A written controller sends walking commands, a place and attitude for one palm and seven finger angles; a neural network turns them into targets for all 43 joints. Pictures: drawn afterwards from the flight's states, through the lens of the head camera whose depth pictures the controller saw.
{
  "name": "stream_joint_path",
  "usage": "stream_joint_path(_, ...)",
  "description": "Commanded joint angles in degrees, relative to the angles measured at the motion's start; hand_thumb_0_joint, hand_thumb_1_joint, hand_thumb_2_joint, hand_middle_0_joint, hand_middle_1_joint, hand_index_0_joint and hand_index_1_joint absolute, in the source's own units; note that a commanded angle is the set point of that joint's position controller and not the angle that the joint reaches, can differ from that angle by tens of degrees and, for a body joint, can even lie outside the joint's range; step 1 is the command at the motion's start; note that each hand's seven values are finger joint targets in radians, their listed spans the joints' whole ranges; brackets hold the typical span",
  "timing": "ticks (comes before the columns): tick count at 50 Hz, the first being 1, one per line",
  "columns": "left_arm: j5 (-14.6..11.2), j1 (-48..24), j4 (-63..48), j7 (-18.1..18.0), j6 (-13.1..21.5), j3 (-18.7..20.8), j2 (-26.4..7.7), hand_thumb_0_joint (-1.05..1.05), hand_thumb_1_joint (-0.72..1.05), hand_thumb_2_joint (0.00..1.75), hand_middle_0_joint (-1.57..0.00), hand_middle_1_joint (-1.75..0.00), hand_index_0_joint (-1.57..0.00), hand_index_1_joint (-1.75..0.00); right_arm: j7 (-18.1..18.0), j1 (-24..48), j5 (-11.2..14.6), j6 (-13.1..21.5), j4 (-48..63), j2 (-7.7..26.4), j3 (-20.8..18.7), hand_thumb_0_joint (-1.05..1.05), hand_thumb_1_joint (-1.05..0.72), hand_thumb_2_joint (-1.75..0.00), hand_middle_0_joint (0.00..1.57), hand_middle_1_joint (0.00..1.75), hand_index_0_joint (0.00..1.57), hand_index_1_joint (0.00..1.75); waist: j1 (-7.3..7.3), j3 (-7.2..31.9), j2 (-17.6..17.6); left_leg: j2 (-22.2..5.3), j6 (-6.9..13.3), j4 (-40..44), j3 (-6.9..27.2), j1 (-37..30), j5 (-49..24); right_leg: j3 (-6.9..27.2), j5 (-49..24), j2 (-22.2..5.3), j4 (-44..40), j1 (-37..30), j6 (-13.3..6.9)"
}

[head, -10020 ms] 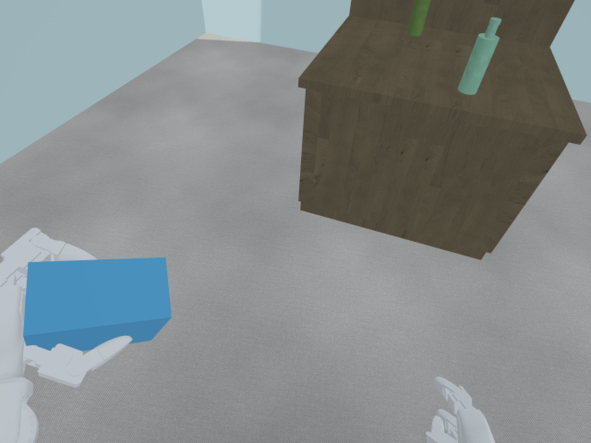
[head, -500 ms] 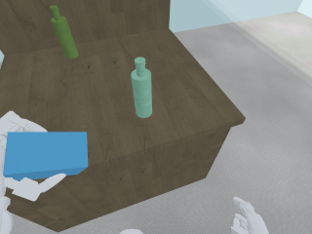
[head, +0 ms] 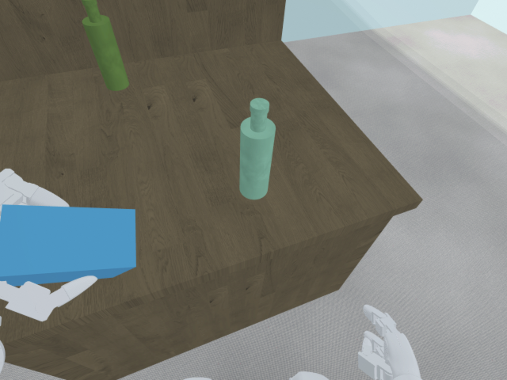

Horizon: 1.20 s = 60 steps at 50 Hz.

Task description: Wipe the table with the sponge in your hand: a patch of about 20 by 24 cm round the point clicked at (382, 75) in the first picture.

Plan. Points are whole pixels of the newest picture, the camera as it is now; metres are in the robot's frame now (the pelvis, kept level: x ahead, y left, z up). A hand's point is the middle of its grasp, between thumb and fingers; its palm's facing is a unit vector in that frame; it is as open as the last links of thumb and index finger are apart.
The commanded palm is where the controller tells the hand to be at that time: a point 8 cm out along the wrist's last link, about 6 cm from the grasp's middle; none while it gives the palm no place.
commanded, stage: come to a stop and stand still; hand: left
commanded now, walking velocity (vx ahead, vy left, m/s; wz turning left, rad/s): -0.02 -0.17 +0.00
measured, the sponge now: (87, 247) +0.23 +0.22 +0.15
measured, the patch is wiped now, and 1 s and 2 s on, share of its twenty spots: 0.00 0.00 0.00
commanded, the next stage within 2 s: look again from close up in 1.14 s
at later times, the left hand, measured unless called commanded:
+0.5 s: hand (39, 242) +0.22 +0.26 +0.16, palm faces +0.38 -0.88 -0.29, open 10.6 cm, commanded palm +0.16 +0.30 +0.19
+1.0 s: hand out of the picture +0.24 +0.33 +0.15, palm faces +0.37 -0.86 -0.35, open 10.6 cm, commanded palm +0.18 +0.35 +0.19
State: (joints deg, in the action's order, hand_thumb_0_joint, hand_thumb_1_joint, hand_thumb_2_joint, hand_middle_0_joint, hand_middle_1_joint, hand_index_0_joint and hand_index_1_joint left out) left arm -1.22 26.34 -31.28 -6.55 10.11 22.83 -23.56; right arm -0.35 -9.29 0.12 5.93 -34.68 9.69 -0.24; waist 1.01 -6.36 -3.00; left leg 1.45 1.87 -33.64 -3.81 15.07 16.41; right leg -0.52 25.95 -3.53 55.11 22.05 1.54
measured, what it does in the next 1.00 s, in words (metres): steps on the spot: right foot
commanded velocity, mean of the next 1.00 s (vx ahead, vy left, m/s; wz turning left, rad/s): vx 0.00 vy -0.01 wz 0.00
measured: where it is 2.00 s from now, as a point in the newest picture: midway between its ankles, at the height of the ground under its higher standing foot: outside the picture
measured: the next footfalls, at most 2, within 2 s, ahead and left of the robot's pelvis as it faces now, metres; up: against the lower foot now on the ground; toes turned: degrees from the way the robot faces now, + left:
right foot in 0.10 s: +0.08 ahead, -0.08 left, +0.00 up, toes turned -3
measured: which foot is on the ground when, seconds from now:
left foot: down 0.00-1.00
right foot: up 0.00-0.08, down 0.10-1.00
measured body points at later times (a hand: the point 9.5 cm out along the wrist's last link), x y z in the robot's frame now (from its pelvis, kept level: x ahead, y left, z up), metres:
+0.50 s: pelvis +0.00 +0.02 +0.01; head +0.00 +0.03 +0.46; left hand +0.20 +0.31 +0.18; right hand +0.17 -0.22 -0.05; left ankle +0.02 +0.10 -0.73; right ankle +0.04 -0.08 -0.73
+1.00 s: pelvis +0.03 +0.07 +0.01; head +0.05 +0.11 +0.46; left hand +0.22 +0.37 +0.17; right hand +0.23 -0.13 -0.04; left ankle +0.02 +0.10 -0.73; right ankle +0.05 -0.08 -0.73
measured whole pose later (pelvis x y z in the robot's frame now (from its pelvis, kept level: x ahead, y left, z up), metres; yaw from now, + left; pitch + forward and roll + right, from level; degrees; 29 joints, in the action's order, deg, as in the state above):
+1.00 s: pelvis +0.03 +0.07 +0.01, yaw +1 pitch -1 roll -2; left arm -0.9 22.7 -24.4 -4.5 12.3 19.8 -21.6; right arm -0.2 -10.0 0.1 7.1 -31.7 8.8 2.4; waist 2.1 -3.6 -3.9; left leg 4.3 6.1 -26.4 -3.9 11.4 14.8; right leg -3.5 10.9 -1.6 23.5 11.9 1.5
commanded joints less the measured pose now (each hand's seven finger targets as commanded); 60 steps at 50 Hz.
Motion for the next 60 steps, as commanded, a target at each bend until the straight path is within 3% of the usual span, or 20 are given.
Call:
stream_joint_path(1,-0.9,-5.5,-15.0,-1.5,2.2,5.1,-8.0,0.00,0.10,1.30,-1.20,-1.60,-1.20,-1.60,-0.5,3.7,0.1,4.3,9.0,7.9,-1.5,0.00,-0.90,-0.90,0.20,0.30,0.20,0.30,-0.94,13.3,14.1,-12.0,0.8,11.3,10.0,-9.2,-38.1,-3.9,-6.2,2.6,-18.1,-4.6,-1.0)
stream_joint_path(5,-1.4,-0.6,-12.8,-1.2,2.2,5.0,-8.2,0.00,0.10,1.30,-1.20,-1.60,-1.20,-1.60,-1.1,5.1,0.1,4.1,9.9,8.1,-0.3,0.00,-0.90,-0.90,0.20,0.30,0.20,0.30,-0.97,14.5,10.0,-9.6,-1.1,9.6,9.1,2.1,-15.3,0.3,-22.9,0.8,-34.2,-22.4,-2.8)
stream_joint_path(7,-1.8,-1.2,-11.2,-1.1,2.2,5.6,-8.1,0.00,0.10,1.30,-1.20,-1.60,-1.20,-1.60,-1.4,4.9,-0.4,4.1,9.5,8.3,-0.2,0.00,-0.90,-0.90,0.20,0.30,0.20,0.30,-0.80,12.0,7.6,-6.3,-2.0,11.0,8.6,3.8,-3.7,5.9,-23.1,-2.0,-35.4,-19.9,-4.4)
stream_joint_path(8,-2.3,0.6,-10.7,-1.0,1.4,4.8,-5.9,0.00,0.10,1.30,-1.20,-1.60,-1.20,-1.60,-1.5,3.1,0.0,3.9,9.2,9.0,-1.3,0.00,-0.90,-0.90,0.20,0.30,0.20,0.30,-0.88,11.9,1.3,-5.2,-1.9,8.5,8.0,1.3,-3.2,8.1,-19.7,-2.9,-36.7,-16.9,-5.2)
stream_joint_path(11,-3.1,0.4,-9.6,-1.2,0.4,4.8,-6.3,0.00,0.10,1.30,-1.20,-1.60,-1.20,-1.60,-2.3,4.3,0.1,3.0,9.2,9.0,-0.9,0.00,-0.90,-0.90,0.20,0.30,0.20,0.30,-1.13,11.1,2.6,-5.4,-1.6,8.4,7.8,-2.2,-3.6,8.4,-16.3,-4.1,-39.0,-11.7,-5.5)
stream_joint_path(12,5.1,-57.1,-19.3,-0.6,5.7,35.9,-50.6,0.00,0.10,1.30,-1.20,-1.60,-1.20,-1.60,-3.1,-6.4,-1.2,5.9,6.7,10.3,-2.9,0.00,-0.90,-0.90,0.20,0.30,0.20,0.30,-0.10,5.5,-8.7,-4.5,-0.8,5.5,2.3,2.9,-7.4,5.4,-20.4,-0.8,-41.3,-8.0,3.2)
stream_joint_path(13,-0.4,-27.0,14.0,1.9,4.6,15.0,-17.3,0.00,0.10,1.30,-1.20,-1.60,-1.20,-1.60,-3.2,-0.9,-0.1,5.5,6.6,5.0,-0.4,0.00,-0.90,-0.90,0.20,0.30,0.20,0.30,0.52,17.7,-5.1,-1.9,0.2,6.8,4.5,-1.9,-8.0,6.5,-18.0,-4.8,-36.8,-12.5,-2.9)
stream_joint_path(14,-2.4,-17.2,6.7,0.7,4.9,14.0,-14.8,0.00,0.10,1.30,-1.20,-1.60,-1.20,-1.60,-2.2,0.3,0.8,4.8,9.1,8.2,-2.0,0.00,-0.90,-0.90,0.20,0.30,0.20,0.30,2.21,16.6,3.3,-3.0,-0.3,8.0,5.6,-4.6,-7.1,8.8,-19.5,-3.3,-35.5,-14.0,-3.9)
stream_joint_path(16,-2.3,-18.3,8.3,2.2,5.4,3.9,-8.3,0.00,0.10,1.30,-1.20,-1.60,-1.20,-1.60,-2.2,-1.2,1.2,5.2,9.4,8.7,-1.7,0.00,-0.90,-0.90,0.20,0.30,0.20,0.30,1.43,13.6,7.4,-3.1,-0.1,8.2,4.0,-3.3,-2.9,9.5,-16.0,-4.2,-36.6,-11.8,-2.5)
stream_joint_path(19,-2.8,-11.0,1.2,2.2,6.1,-4.7,-0.1,0.00,0.10,1.30,-1.20,-1.60,-1.20,-1.60,-0.3,2.4,2.1,5.7,10.2,7.8,-0.8,0.00,-0.90,-0.90,0.20,0.30,0.20,0.30,1.62,10.1,7.1,-4.3,1.3,10.8,4.6,-3.3,1.6,7.5,-6.8,-2.3,-38.6,-10.0,0.1)
stream_joint_path(23,-0.8,-11.3,-4.3,0.6,5.9,-0.6,-6.0,0.00,0.10,1.30,-1.20,-1.60,-1.20,-1.60,-0.7,2.1,1.1,6.0,10.8,9.1,-1.1,0.00,-0.90,-0.90,0.20,0.30,0.20,0.30,1.44,6.6,-2.8,-3.6,0.5,10.7,5.4,0.3,4.9,6.9,0.4,-1.9,-41.6,-8.5,-1.6)
stream_joint_path(24,-0.6,-11.3,-6.2,-0.1,6.2,4.3,-11.1,0.00,0.10,1.30,-1.20,-1.60,-1.20,-1.60,-0.7,3.5,1.0,5.9,10.5,9.5,-0.9,0.00,-0.90,-0.90,0.20,0.30,0.20,0.30,1.38,6.9,-1.2,-3.8,0.4,11.0,5.3,-0.4,4.3,6.2,-0.2,-1.4,-41.2,-8.0,-2.2)
stream_joint_path(29,-0.7,-14.0,-11.2,-0.7,8.1,9.5,-14.5,0.00,0.10,1.30,-1.20,-1.60,-1.20,-1.60,-1.6,3.7,0.2,6.3,11.0,8.7,-0.6,0.00,-0.90,-0.90,0.20,0.30,0.20,0.30,0.76,9.2,12.0,-6.2,0.9,15.2,9.3,2.5,3.5,4.1,-9.4,-0.1,-34.7,-13.4,-3.4)
stream_joint_path(32,-1.0,-14.4,-13.1,-0.3,8.9,7.3,-11.9,0.00,0.10,1.30,-1.20,-1.60,-1.20,-1.60,-1.7,2.5,0.2,7.2,11.3,8.1,-0.8,0.00,-0.90,-0.90,0.20,0.30,0.20,0.30,0.92,12.5,15.3,-7.8,0.9,16.0,10.5,3.2,-1.4,2.0,-17.6,0.5,-30.6,-18.9,-3.3)
stream_joint_path(36,-1.2,-8.8,-12.0,0.2,9.0,4.2,-8.1,0.00,0.10,1.30,-1.20,-1.60,-1.20,-1.60,-0.6,1.0,0.1,8.0,10.4,8.6,-1.3,0.00,-0.90,-0.90,0.20,0.30,0.20,0.30,0.54,16.1,9.4,-7.8,-1.2,12.2,10.2,-3.5,-18.1,1.0,-25.3,0.4,-31.0,-18.5,-3.2)
stream_joint_path(41,-1.1,-3.9,-4.5,0.9,6.6,1.8,-4.8,0.00,0.10,1.30,-1.20,-1.60,-1.20,-1.60,0.1,0.1,0.5,6.0,9.6,9.2,-1.9,0.00,-0.90,-0.90,0.20,0.30,0.20,0.30,-0.03,13.7,4.9,-8.7,-4.3,11.6,10.0,-5.4,-30.1,-0.4,-26.4,1.0,-31.0,-15.4,-2.7)
stream_joint_path(45,-1.0,-8.2,-5.0,1.0,6.4,2.3,-5.6,0.00,0.10,1.30,-1.20,-1.60,-1.20,-1.60,-0.2,1.6,0.4,4.1,10.3,8.6,-1.5,0.00,-0.90,-0.90,0.20,0.30,0.20,0.30,-0.27,11.7,5.2,-8.9,-5.1,13.3,10.5,-4.2,-28.4,-0.9,-22.4,1.3,-30.9,-14.5,-2.6)
stream_joint_path(49,-0.5,-12.8,-13.1,0.5,7.1,4.6,-9.8,0.00,0.10,1.30,-1.20,-1.60,-1.20,-1.60,-0.5,3.7,0.3,4.0,11.7,8.6,-1.4,0.00,-0.90,-0.90,0.20,0.30,0.20,0.30,0.03,13.5,10.4,-8.3,-5.4,13.9,10.0,-5.5,-26.4,-0.5,-20.9,1.5,-29.7,-15.6,-2.9)
stream_joint_path(53,-0.6,-11.3,-17.8,0.2,7.6,2.9,-8.8,0.00,0.10,1.30,-1.20,-1.60,-1.20,-1.60,-0.1,2.8,-0.3,4.4,12.3,8.4,-1.6,0.00,-0.90,-0.90,0.20,0.30,0.20,0.30,0.31,15.2,14.6,-9.2,-6.5,13.4,11.3,-8.6,-32.2,-0.9,-17.1,1.5,-29.0,-14.6,-3.4)
stream_joint_path(60,-1.6,-4.1,-8.4,0.1,6.7,3.4,-5.9,0.00,0.10,1.30,-1.20,-1.60,-1.20,-1.60,0.1,1.9,0.0,3.2,11.5,8.5,-1.5,0.00,-0.90,-0.90,0.20,0.30,0.20,0.30,0.04,13.1,9.3,-9.5,-7.4,13.5,10.6,-7.0,-30.4,-1.1,-18.6,1.2,-31.1,-14.4,-3.4)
